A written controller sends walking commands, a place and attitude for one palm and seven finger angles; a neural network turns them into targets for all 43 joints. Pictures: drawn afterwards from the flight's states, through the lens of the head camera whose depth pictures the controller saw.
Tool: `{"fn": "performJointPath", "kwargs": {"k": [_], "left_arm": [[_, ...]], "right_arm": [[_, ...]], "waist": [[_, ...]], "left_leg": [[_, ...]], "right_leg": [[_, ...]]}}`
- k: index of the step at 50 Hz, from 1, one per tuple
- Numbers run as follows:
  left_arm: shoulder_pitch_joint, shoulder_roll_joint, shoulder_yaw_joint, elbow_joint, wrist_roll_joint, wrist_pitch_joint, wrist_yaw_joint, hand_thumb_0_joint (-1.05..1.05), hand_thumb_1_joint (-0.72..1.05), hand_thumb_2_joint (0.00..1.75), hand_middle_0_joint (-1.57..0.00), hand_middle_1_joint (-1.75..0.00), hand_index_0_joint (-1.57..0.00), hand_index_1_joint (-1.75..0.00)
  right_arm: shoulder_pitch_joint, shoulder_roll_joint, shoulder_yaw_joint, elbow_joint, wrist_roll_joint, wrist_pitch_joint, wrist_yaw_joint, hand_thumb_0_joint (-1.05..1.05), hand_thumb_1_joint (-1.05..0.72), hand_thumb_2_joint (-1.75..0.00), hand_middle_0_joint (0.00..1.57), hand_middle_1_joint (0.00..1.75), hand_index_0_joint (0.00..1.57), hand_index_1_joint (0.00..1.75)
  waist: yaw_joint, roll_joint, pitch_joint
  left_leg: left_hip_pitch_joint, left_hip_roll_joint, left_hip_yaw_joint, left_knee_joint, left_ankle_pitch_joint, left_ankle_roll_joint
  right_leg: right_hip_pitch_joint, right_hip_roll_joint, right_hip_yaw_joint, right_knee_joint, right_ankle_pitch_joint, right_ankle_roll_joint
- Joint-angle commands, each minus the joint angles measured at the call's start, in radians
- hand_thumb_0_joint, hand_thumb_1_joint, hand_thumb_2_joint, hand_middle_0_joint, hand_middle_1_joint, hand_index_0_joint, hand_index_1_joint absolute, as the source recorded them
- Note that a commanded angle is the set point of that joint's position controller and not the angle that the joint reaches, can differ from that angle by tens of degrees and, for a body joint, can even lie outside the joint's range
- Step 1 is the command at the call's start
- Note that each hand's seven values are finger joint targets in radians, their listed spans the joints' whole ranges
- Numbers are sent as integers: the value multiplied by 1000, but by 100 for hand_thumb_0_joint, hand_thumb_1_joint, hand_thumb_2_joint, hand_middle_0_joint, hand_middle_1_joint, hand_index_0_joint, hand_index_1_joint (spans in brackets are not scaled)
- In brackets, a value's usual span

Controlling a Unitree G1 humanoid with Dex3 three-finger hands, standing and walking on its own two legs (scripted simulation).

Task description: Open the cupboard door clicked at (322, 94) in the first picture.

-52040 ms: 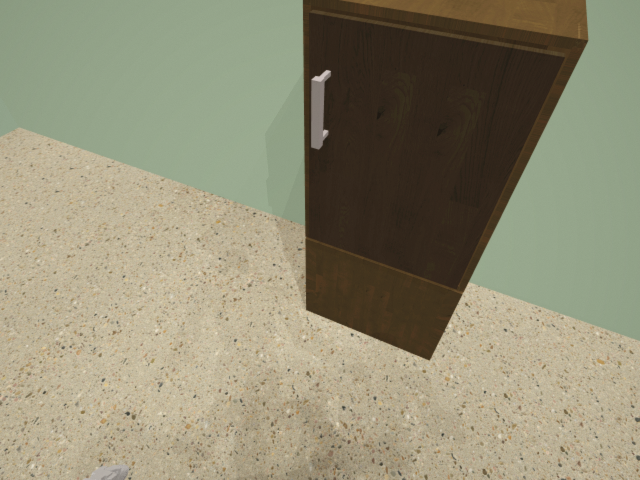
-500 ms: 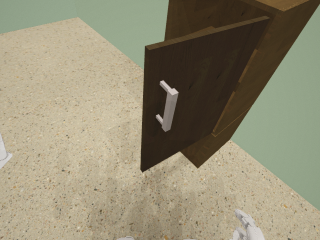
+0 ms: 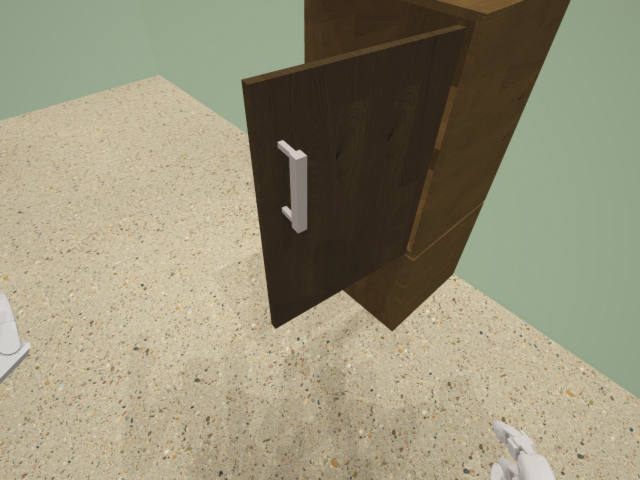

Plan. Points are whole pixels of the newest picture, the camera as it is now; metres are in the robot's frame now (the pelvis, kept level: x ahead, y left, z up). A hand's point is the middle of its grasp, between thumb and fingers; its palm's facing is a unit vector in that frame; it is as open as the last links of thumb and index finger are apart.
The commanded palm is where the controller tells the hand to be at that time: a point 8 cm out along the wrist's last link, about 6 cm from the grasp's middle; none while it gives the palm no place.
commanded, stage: stop stepping back and stand still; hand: left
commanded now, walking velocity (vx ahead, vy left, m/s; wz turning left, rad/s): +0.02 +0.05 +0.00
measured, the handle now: (292, 188) +0.53 +0.08 +0.09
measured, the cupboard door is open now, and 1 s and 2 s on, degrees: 82 82 82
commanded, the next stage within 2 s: let the arm hang, fingers relaxed in 1.12 s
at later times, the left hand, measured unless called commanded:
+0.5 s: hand out of the picture +0.11 +0.27 +0.15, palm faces +0.49 -0.77 -0.41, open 7.5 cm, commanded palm +0.04 +0.30 +0.19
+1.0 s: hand out of the picture +0.07 +0.30 +0.15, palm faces +0.46 -0.78 -0.43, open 7.5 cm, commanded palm +0.01 +0.33 +0.19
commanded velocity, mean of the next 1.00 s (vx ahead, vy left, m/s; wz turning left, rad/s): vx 0.00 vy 0.00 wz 0.00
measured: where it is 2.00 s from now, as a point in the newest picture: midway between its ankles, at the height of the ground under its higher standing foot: outside the picture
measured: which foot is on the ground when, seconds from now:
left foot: down 0.00-0.26, up 0.28-0.46, down 0.48-1.00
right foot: down 0.00-1.00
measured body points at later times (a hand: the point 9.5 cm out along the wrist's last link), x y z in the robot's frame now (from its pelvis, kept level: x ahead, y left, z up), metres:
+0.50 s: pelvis -0.09 +0.00 +0.01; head -0.09 +0.00 +0.46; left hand +0.07 +0.31 +0.18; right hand +0.05 -0.25 -0.09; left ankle -0.08 +0.12 -0.73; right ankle -0.06 -0.10 -0.73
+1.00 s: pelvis -0.12 +0.02 +0.01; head -0.11 +0.04 +0.46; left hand +0.04 +0.33 +0.17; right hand +0.04 -0.20 -0.07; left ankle -0.08 +0.12 -0.73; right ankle -0.06 -0.10 -0.73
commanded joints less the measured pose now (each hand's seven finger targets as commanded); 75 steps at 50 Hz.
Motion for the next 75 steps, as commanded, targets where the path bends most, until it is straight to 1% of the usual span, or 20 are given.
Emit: {"fn": "performJointPath", "kwargs": {"k": [1,3,4,7,10,11,13,14,18,23,29,42,49,60,61,64,66,68,71,75], "left_arm": [[-175,155,40,-141,7,-42,25,0,90,90,-20,-30,-20,-30],[-164,204,74,-219,25,-54,28,0,90,90,-20,-30,-20,-30],[-167,169,48,-239,30,-54,19,0,90,90,-20,-30,-20,-30],[-102,190,102,-272,29,-56,28,0,90,90,-20,-30,-20,-30],[-27,199,144,-247,27,-72,30,0,90,90,-20,-30,-20,-30],[-19,199,153,-205,27,-78,27,0,90,90,-20,-30,-20,-30],[-18,174,135,-153,18,-82,18,0,90,90,-20,-30,-20,-30],[-36,142,100,-117,15,-78,16,0,90,90,-20,-30,-20,-30],[-167,110,45,-26,32,-80,14,0,90,90,-20,-30,-20,-30],[-216,135,27,-130,43,-85,25,0,90,90,-20,-30,-20,-30],[-134,178,99,-278,45,-103,25,0,90,90,-20,-30,-20,-30],[-156,97,37,-83,46,-91,5,0,90,90,-20,-30,-20,-30],[-192,135,62,-234,64,-103,17,0,90,90,-20,-30,-20,-30],[-95,96,55,-90,38,-102,7,0,90,90,-20,-30,-20,-30],[-175,-47,-341,648,108,75,-132,0,90,90,-20,-30,-20,-30],[-216,-72,-325,682,90,168,-150,0,90,90,-20,-30,-20,-30],[-262,-39,-330,779,98,167,-150,0,90,90,-20,-30,-20,-30],[-299,-4,-337,895,103,164,-151,0,90,90,-20,-30,-20,-30],[-373,16,-365,1061,97,169,-148,0,90,90,-20,-30,-20,-30],[-425,-12,-399,1221,83,176,-141,0,90,90,-20,-30,-20,-30]], "right_arm": [[-77,-122,-56,-173,26,-55,-11,0,-90,-90,20,30,20,30],[-89,-93,-46,-175,0,-71,2,0,-90,-90,20,30,20,30],[-91,-77,-45,-167,-10,-87,8,0,-90,-90,20,30,20,30],[-112,-76,-39,-173,-11,-108,7,0,-90,-90,20,30,20,30],[-116,-61,-36,-201,-10,-97,3,0,-90,-90,20,30,20,30],[-111,-57,-40,-203,-13,-90,4,0,-90,-90,20,30,20,30],[-93,-62,-61,-190,-13,-75,9,0,-90,-90,20,30,20,30],[-88,-61,-66,-162,-9,-68,6,0,-90,-90,20,30,20,30],[-94,-48,-39,-134,-12,-76,-10,0,-90,-90,20,30,20,30],[-89,-72,-48,-118,-15,-124,-35,0,-90,-90,20,30,20,30],[-104,-58,-36,-155,-17,-137,-16,0,-90,-90,20,30,20,30],[-89,-70,-45,-147,-12,-122,-9,0,-90,-90,20,30,20,30],[-98,-60,-36,-158,-18,-146,-19,0,-90,-90,20,30,20,30],[-89,-65,-44,-137,-9,-129,-8,0,-90,-90,20,30,20,30],[-148,-238,-97,130,-12,-137,77,0,-90,-90,20,30,20,30],[-61,-184,-90,110,-17,-38,69,0,-90,-90,20,30,20,30],[-96,-200,-77,105,-29,-14,65,0,-90,-90,20,30,20,30],[-113,-210,-75,118,-33,2,67,0,-90,-90,20,30,20,30],[-93,-160,-62,166,-31,35,70,0,-90,-90,20,30,20,30],[-59,-116,-43,241,-37,62,67,0,-90,-90,20,30,20,30]], "waist": [[-33,10,-88],[-10,193,-84],[-14,172,-34],[-3,198,62],[-4,204,64],[-10,118,81],[-15,-114,82],[-14,-166,129],[-27,-81,95],[-5,25,48],[7,177,11],[-14,34,97],[2,165,30],[-8,60,53],[-57,74,119],[-31,84,23],[-13,-17,21],[2,-127,-1],[-21,-162,-6],[-36,71,24]], "left_leg": [[356,183,-163,-79,688,99],[352,265,-309,-131,846,138],[243,263,-333,-202,669,121],[-53,233,-277,-353,23,101],[-211,151,-165,-317,-252,29],[-214,111,-146,-233,-266,3],[-70,28,-102,132,-173,-45],[-50,30,-111,307,-161,-50],[-15,72,-85,173,-113,-34],[150,97,-113,-195,8,6],[20,132,-155,-257,119,-1],[-37,104,-139,-273,-216,-10],[-77,123,-172,-341,-211,7],[2,96,-140,-253,-29,-26],[-57,120,-189,-86,207,-9],[-16,184,-229,-141,296,24],[-61,196,-280,-173,268,60],[-46,166,-259,-149,228,46],[36,64,-164,-62,76,8],[111,69,-167,-95,40,-2]], "right_leg": [[-182,-81,51,217,626,136],[-282,-39,37,259,-14,79],[-213,-34,29,253,-82,55],[-44,-39,-4,169,-29,48],[124,-46,-22,-44,109,29],[82,-86,66,-132,65,3],[-202,-283,405,-376,-232,-91],[-304,-348,462,-416,-243,-121],[-212,-243,207,-280,39,-67],[-118,-130,131,-188,139,14],[42,-52,36,-64,298,45],[-74,-54,78,-213,31,47],[74,-30,28,-94,201,55],[-20,-59,58,-170,226,39],[-165,-131,13,-23,372,11],[-175,-76,12,69,181,9],[-110,-59,26,106,163,4],[-74,-94,56,42,228,-12],[-130,-191,149,-89,211,-55],[-195,-176,140,-128,67,-59]]}}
